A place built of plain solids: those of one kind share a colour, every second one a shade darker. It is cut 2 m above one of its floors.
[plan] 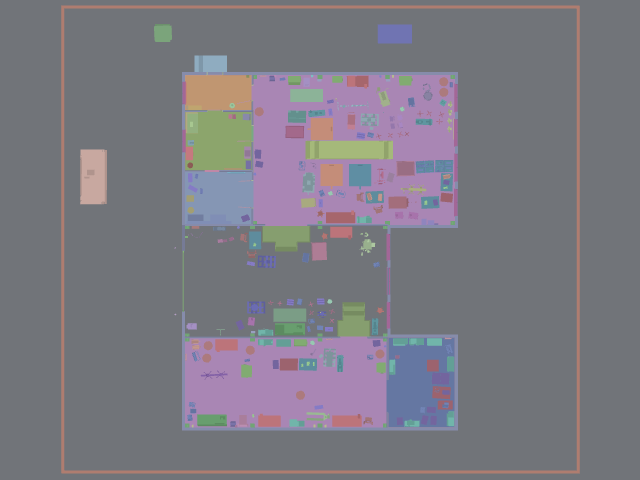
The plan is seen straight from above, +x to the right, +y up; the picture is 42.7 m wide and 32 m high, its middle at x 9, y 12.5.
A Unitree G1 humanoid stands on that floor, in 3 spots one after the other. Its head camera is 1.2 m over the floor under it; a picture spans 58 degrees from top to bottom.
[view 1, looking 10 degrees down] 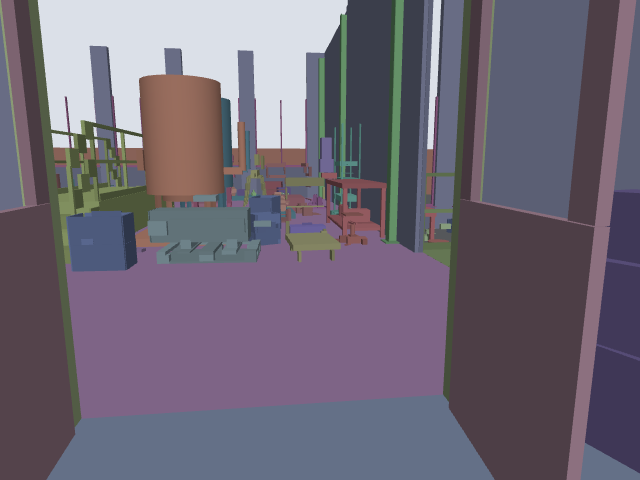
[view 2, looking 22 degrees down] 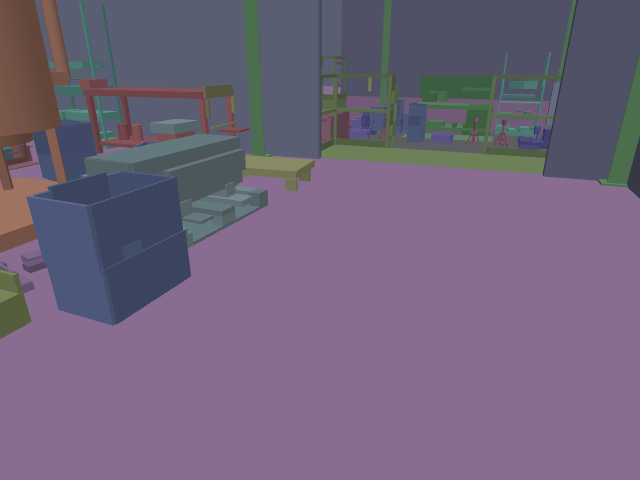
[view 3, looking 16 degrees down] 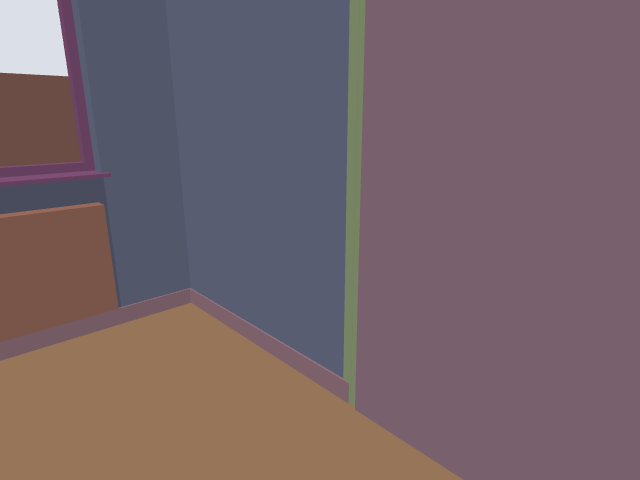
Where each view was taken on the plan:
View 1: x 2.55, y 15.55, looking -7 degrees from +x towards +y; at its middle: deck_trolley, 5.62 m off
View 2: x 6.00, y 19.10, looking -69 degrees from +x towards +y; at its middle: raised_floor_hall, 3.20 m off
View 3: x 2.55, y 22.30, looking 137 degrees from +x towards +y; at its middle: wall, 1.83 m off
